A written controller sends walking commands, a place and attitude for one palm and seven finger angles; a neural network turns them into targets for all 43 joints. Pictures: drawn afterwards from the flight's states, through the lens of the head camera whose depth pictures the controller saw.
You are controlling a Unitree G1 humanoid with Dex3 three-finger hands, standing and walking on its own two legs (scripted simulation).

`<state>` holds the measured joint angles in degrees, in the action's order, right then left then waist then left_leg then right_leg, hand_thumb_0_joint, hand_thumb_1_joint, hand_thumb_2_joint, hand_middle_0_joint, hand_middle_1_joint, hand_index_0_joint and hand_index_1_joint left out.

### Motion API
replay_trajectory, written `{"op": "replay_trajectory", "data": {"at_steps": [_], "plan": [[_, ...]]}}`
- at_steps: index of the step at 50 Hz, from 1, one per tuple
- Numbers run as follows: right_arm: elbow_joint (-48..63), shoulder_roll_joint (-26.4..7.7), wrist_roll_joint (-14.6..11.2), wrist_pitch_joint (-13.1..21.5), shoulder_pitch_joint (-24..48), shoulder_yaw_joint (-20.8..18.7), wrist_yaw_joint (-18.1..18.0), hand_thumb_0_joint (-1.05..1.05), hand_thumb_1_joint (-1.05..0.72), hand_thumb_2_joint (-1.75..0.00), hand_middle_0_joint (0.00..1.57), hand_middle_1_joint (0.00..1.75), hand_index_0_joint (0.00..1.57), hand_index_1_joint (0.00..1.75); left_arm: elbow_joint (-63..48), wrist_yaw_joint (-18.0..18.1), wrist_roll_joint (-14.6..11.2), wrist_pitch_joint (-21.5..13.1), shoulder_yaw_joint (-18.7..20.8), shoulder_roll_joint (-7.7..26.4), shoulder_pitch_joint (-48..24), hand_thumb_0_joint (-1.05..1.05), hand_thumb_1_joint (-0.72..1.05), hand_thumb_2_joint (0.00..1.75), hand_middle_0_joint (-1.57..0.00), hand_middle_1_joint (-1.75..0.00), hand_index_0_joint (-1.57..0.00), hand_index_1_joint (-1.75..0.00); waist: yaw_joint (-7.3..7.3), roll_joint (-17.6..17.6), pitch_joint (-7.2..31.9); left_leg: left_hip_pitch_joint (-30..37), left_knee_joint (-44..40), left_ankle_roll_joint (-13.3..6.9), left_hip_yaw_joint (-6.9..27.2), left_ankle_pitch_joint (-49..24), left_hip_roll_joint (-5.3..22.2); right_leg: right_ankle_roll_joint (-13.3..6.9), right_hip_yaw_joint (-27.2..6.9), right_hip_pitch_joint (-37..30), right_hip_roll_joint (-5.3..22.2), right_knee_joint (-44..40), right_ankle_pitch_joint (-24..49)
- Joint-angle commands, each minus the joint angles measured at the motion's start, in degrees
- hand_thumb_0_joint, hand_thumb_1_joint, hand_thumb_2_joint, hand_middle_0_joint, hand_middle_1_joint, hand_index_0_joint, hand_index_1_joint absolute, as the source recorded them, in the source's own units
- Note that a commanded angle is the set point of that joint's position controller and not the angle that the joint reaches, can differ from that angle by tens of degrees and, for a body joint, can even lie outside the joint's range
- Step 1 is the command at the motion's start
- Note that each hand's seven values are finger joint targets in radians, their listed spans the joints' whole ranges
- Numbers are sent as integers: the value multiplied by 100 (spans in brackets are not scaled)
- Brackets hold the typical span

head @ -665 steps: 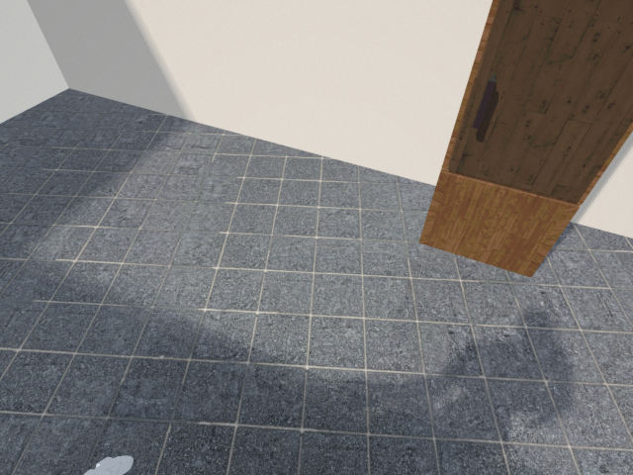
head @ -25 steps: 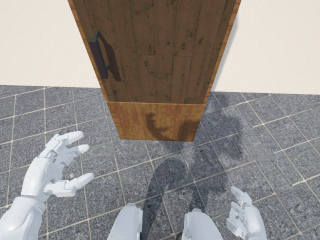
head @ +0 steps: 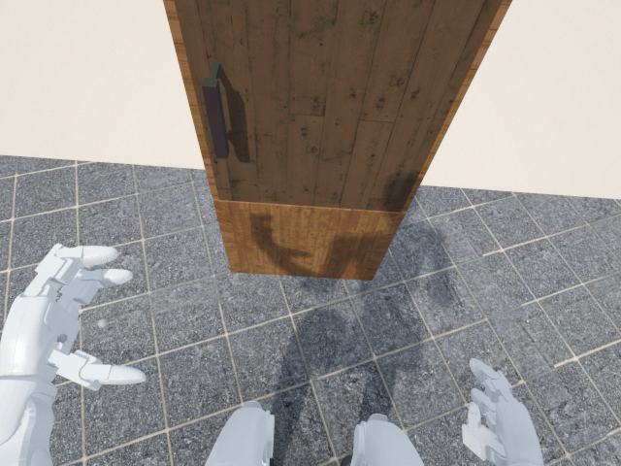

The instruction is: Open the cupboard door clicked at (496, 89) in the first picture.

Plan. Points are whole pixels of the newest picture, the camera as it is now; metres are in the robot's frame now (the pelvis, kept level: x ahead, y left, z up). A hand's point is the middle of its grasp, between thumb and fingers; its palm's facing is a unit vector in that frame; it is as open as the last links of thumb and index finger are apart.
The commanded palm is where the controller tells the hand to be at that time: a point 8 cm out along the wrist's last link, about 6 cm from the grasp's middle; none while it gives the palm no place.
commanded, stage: raise the hand with hooked fingers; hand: left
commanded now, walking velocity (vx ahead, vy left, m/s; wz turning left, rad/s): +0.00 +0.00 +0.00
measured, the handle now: (219, 113) +0.62 +0.20 +0.03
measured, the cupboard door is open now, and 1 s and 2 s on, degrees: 0 0 0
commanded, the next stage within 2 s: move the hooked fingers beside the handle in 0.84 s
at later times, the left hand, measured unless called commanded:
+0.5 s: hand (94, 296) +0.29 +0.28 +0.03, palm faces +0.01 -1.00 -0.04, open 14.0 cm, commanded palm +0.27 +0.32 +0.04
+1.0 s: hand (111, 298) +0.29 +0.26 +0.03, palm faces +0.04 -1.00 -0.05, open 14.0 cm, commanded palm +0.28 +0.31 +0.04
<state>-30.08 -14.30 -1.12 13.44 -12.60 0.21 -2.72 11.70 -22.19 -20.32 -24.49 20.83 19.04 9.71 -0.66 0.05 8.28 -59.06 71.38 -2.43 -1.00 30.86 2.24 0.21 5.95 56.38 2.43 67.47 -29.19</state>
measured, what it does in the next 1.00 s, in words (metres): stands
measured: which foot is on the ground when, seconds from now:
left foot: down 0.00-1.00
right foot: down 0.00-1.00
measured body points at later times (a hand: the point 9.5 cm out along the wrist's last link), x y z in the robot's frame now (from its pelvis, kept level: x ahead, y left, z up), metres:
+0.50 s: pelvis +0.01 +0.00 +0.00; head +0.11 +0.03 +0.44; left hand +0.29 +0.33 +0.04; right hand +0.17 -0.25 -0.08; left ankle +0.03 +0.09 -0.63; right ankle +0.03 -0.13 -0.63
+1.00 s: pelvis +0.01 -0.02 +0.00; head +0.11 +0.01 +0.44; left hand +0.28 +0.31 +0.04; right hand +0.18 -0.26 -0.08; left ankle +0.03 +0.09 -0.63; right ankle +0.03 -0.13 -0.63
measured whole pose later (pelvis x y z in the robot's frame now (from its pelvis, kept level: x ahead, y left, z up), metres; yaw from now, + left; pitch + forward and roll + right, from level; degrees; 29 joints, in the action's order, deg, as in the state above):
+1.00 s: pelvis +0.01 -0.02 +0.00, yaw +0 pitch +20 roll -3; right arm -30.8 -15.4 -1.7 11.1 -13.7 1.2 -3.4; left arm 21.9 -28.4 -21.3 -23.1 24.9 22.3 1.3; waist -1.0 -0.8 8.2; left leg -60.6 72.0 -1.2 0.1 31.4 3.0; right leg -1.0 6.7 58.0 1.5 68.4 -30.1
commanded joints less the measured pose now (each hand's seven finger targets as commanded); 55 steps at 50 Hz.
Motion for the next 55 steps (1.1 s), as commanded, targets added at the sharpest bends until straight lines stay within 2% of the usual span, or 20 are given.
{"op": "replay_trajectory", "data": {"at_steps": [1, 5, 6, 10, 12, 15, 20, 21, 25, 26, 29, 34, 40, 42, 47, 49, 51, 52, 53, 55], "plan": [[682, -1073, -61, 143, -174, -339, -37, 0, -90, -90, 20, 30, 20, 30, -545, -200, 42, -96, 242, 895, -631, 0, -50, 30, -30, -120, -30, -120, -78, -548, 1300, 1384, -1365, 245, 595, -1356, -112, -175, -19, -391, -386, -681, 699], [713, -1126, -76, 161, -222, -322, -108, 0, -90, -90, 20, 30, 20, 30, -697, -464, 2, -45, 409, 1246, -1301, 0, -50, 30, -30, -120, -30, -120, -89, -709, 1562, 1612, -1339, 284, 675, -1507, -108, -205, -37, -360, -402, -635, 738], [689, -1122, -67, 170, -209, -321, -110, 0, -90, -90, 20, 30, 20, 30, -870, -492, -3, -91, 550, 1429, -1439, 0, -50, 30, -30, -120, -30, -120, -9, -893, 1800, 1870, -1363, 330, 700, -1676, -92, -218, -48, -376, -389, -642, 770], [644, -1083, -31, 188, -246, -308, -113, 0, -90, -90, 20, 30, 20, 30, -826, -441, -99, -214, 911, 1672, -1333, 0, -50, 30, -30, -120, -30, -120, 110, -867, 1970, 2125, -1341, 441, 801, -2370, -57, -232, -6, -362, -412, -570, 943], [609, -1059, -30, 148, -223, -291, -86, 0, -90, -90, 20, 30, 20, 30, -635, -443, -110, -191, 936, 1648, -1314, 0, -50, 30, -30, -120, -30, -120, 116, -942, 1924, 2113, -1348, 466, 776, -2378, -57, -218, 5, -341, -387, -578, 937], [599, -1090, -53, 89, -250, -302, -91, 0, -90, -90, 20, 30, 20, 30, -105, -558, -158, -52, 972, 1631, -1295, 0, -50, 30, -30, -120, -30, -120, 69, -643, 1805, 1743, -1280, 362, 681, -2186, -86, -206, -10, -477, -394, -633, 970], [649, -1140, -105, 82, -261, -325, -88, 0, -90, -90, 20, 30, 20, 30, 23, -854, -254, 134, 762, 1482, -1400, 0, -50, 30, -30, -120, -30, -120, 36, -683, 1918, 1687, -1231, 270, 586, -2181, -111, -198, -64, -607, -371, -714, 1083], [657, -1157, -107, 88, -314, -339, -72, 0, -90, -90, 20, 30, 20, 30, -130, -860, -238, 111, 796, 1564, -1393, 0, -50, 30, -30, -120, -30, -120, 56, -703, 2077, 1836, -1230, 280, 593, -2379, -87, -188, -65, -635, -369, -713, 1163], [624, -1137, -60, 108, -342, -362, -38, 0, -90, -90, 20, 30, 20, 30, -314, -706, -256, -83, 1031, 1801, -1319, 0, -50, 30, -30, -120, -30, -120, 64, -547, 2028, 1683, -1148, 250, 565, -2351, -102, -196, -101, -680, -398, -702, 1199], [615, -1124, -55, 104, -331, -359, -32, 0, -90, -90, 20, 30, 20, 30, -411, -663, -242, -153, 1086, 1842, -1336, 0, -50, 30, -30, -120, -30, -120, 90, -658, 2099, 1721, -1154, 259, 548, -2357, -100, -193, -118, -689, -387, -685, 1194], [602, -1076, -60, 60, -269, -345, -35, 0, -90, -90, 20, 30, 20, 30, -223, -531, -265, -269, 1141, 1775, -1338, 0, -50, 30, -30, -120, -30, -120, 57, -624, 1791, 1405, -1168, 210, 461, -1822, -139, -184, -159, -690, -365, -744, 941], [643, -1073, -97, 17, -254, -325, -60, 0, -90, -90, 20, 30, 20, 30, -90, -568, -198, -195, 943, 1682, -1356, 0, -50, 30, -30, -120, -30, -120, 2, -734, 1725, 1290, -1208, 155, 393, -1411, -155, -171, -247, -750, -342, -860, 726], [666, -1074, -105, 12, -275, -298, -121, 0, -90, -90, 20, 30, 20, 30, -87, -684, -254, -138, 940, 1734, -1442, 0, -50, 30, -30, -120, -30, -120, -60, -475, 1693, 1100, -1080, 87, 361, -1357, -165, -160, -343, -868, -369, -934, 728], [654, -1050, -112, 20, -241, -286, -129, 0, -90, -90, 20, 30, 20, 30, -105, -642, -283, -195, 1031, 1776, -1469, 0, -50, 30, -30, -120, -30, -120, -6, -432, 1750, 1062, -1061, 94, 361, -1391, -158, -155, -376, -978, -350, -917, 749], [632, -1021, -99, 44, -229, -289, -126, 0, -90, -90, 20, 30, 20, 30, -151, -610, -261, -274, 1006, 1737, -1500, 0, -50, 30, -30, -120, -30, -120, -3, -558, 1890, 1123, -994, 93, 321, -1522, -166, -142, -391, -999, -339, -852, 925], [569, -1033, -99, 53, -228, -269, -140, 0, -90, -90, 20, 30, 20, 30, -101, -609, -198, -248, 862, 1709, -1903, 0, -50, 30, -30, -120, -30, -120, -94, -662, 1774, 1121, -974, 95, 342, -1523, -148, -147, -361, -834, -339, -818, 945], [471, -1064, -97, 40, -291, -266, -175, 0, -90, -90, 20, 30, 20, 30, 168, -631, -165, -198, 917, 1818, -2265, 0, -50, 30, -30, -120, -30, -120, -188, -468, 1723, 947, -850, 72, 320, -1430, -135, -126, -449, -803, -344, -836, 906], [451, -1073, -106, 38, -318, -275, -186, 0, -90, -90, 20, 30, 20, 30, 274, -646, -151, -185, 934, 1828, -2283, 0, -50, 30, -30, -120, -30, -120, -173, -416, 1748, 955, -869, 78, 349, -1400, -130, -132, -418, -777, -338, -820, 855], [457, -1070, -111, 41, -301, -263, -193, 0, -90, -90, 20, 30, 20, 30, 274, -671, -123, -172, 790, 1731, -2422, 0, -50, 30, -30, -120, -30, -120, -181, -622, 1754, 1018, -885, 81, 342, -1420, -134, -145, -417, -717, -332, -813, 881], [400, -1089, -102, 50, -329, -262, -217, 0, -90, -90, 20, 30, 20, 30, 349, -683, -113, -126, 809, 1837, -2838, 0, -50, 30, -30, -120, -30, -120, -221, -621, 1811, 1018, -823, 72, 339, -1420, -128, -153, -431, -667, -335, -799, 883]]}}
